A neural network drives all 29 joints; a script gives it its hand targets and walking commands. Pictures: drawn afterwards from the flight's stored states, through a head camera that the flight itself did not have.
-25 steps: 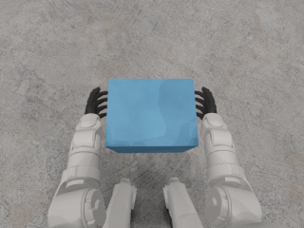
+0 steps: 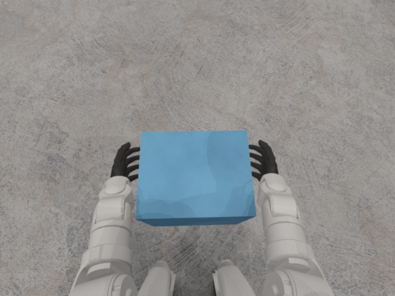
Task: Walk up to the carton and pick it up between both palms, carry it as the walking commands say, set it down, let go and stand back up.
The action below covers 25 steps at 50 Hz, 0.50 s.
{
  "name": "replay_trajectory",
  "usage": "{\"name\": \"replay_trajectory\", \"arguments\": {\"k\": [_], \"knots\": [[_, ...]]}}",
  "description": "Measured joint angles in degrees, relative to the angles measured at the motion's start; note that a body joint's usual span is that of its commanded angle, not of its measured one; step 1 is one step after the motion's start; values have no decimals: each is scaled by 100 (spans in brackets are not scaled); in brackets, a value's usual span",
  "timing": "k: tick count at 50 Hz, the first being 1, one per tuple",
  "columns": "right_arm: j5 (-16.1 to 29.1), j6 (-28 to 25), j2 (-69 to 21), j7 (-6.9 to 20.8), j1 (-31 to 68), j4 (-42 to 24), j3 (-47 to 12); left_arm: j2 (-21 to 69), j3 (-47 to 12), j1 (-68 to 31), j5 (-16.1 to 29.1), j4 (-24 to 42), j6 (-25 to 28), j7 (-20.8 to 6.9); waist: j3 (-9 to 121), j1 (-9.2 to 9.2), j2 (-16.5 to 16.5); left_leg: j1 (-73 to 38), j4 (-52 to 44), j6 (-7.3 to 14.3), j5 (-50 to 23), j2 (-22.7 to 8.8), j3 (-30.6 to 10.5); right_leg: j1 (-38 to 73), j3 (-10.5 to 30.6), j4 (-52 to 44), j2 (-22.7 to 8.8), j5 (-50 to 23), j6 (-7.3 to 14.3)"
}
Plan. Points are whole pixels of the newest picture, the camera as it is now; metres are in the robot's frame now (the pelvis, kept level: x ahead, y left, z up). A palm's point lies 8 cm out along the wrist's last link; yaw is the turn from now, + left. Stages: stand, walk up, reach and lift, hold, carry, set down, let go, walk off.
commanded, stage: reach and lift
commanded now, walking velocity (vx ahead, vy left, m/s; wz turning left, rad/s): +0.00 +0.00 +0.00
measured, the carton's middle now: (194, 183) +0.37 +0.00 -0.12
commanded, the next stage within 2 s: none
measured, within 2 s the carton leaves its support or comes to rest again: neither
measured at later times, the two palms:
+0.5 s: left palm (111, 173) +0.34 +0.16 +0.03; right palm (281, 171) +0.34 -0.16 +0.03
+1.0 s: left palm (96, 168) +0.32 +0.16 +0.10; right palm (299, 166) +0.32 -0.16 +0.10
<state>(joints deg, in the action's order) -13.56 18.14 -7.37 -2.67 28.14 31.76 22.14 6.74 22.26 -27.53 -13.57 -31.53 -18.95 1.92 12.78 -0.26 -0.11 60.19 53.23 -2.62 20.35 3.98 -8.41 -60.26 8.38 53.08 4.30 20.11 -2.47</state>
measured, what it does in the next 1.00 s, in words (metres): rises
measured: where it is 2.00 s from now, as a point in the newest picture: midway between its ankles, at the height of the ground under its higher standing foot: outside the picture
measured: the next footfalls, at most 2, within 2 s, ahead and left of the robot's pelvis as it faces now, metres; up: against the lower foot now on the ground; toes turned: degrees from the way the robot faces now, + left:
none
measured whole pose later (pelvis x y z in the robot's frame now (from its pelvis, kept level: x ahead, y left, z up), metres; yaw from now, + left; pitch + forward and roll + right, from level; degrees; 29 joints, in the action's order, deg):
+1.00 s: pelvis +0.02 +0.00 +0.07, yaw +1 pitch +0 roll +0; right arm -17.3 34.6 -9.3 -0.7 18.1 21.0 18.0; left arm 8.9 17.9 -18.3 -17.3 -21.4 -35.4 0.5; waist 3.1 0.1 0.1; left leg 11.8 22.9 -1.6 11.0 1.8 -9.1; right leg -11.8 7.9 23.1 1.8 11.1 -1.2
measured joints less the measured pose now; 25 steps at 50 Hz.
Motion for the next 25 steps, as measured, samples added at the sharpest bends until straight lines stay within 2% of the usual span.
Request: {"name": "replay_trajectory", "arguments": {"k": [25], "knots": [[-351, 515, -207, 155, -523, -523, -24, 244, -35, 499, -319, 486, -500, -119, -574, 16, 15, -2383, -1831, 66, -653, -122, 1, 2373, 53, -1812, -149, -642, 45]]}}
